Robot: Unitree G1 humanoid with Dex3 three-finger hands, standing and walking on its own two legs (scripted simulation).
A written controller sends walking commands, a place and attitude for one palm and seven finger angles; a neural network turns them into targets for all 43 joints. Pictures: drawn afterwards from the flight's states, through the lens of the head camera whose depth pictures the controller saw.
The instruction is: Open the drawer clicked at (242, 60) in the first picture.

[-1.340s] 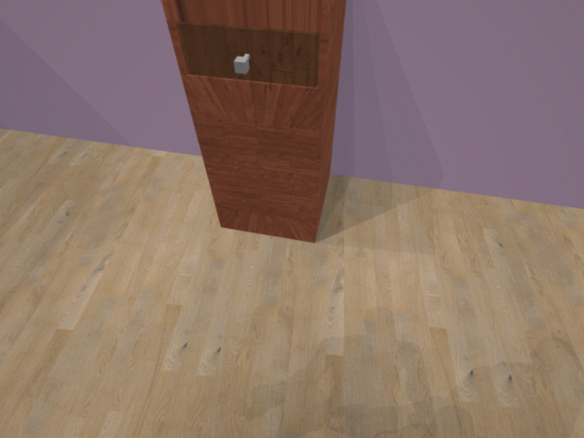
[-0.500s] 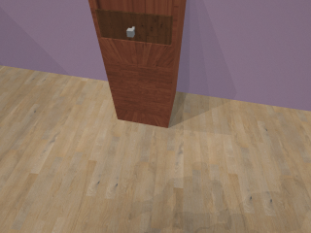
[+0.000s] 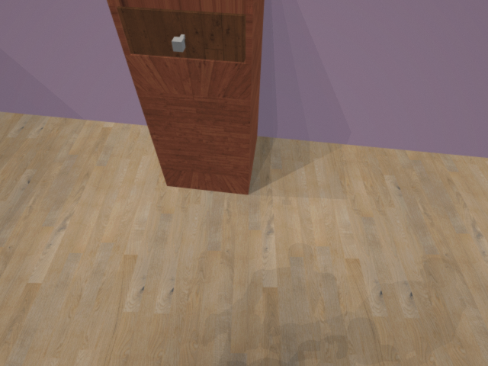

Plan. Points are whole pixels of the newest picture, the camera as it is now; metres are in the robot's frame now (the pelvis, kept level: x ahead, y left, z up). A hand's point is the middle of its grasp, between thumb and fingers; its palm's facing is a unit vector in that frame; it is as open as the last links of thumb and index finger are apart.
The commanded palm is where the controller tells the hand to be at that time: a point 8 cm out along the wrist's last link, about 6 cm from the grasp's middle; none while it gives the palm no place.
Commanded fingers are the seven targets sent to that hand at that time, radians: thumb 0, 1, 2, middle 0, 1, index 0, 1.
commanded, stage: take the last steps up to it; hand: left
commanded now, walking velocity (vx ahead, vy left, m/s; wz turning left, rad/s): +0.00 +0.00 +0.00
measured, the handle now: (180, 41) +0.98 +0.25 +0.03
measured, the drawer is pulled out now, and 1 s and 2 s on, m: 0.00 0.00 0.00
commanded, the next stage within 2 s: come to a stop and stand still in 1.32 s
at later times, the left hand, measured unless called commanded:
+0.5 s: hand out of the picture +0.11 +0.20 -0.18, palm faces +0.00 -0.99 -0.17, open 7.4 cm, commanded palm none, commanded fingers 0.00 0.90 0.90 -0.20 -0.30 -0.20 -0.30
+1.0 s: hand (153, 288) +0.29 +0.22 -0.18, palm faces +0.00 -0.98 -0.20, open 7.3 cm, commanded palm none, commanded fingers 0.00 0.90 0.90 -0.20 -0.30 -0.20 -0.30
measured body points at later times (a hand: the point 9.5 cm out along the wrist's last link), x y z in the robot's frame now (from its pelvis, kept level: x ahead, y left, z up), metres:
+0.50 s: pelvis +0.07 +0.02 +0.00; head +0.11 +0.02 +0.45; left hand +0.11 +0.25 -0.16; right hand -0.03 -0.19 -0.15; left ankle -0.02 +0.10 -0.74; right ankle +0.09 -0.09 -0.69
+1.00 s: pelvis +0.24 +0.02 -0.01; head +0.26 +0.02 +0.44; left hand +0.29 +0.27 -0.16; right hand +0.25 -0.21 -0.16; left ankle +0.24 +0.16 -0.74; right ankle +0.21 -0.09 -0.70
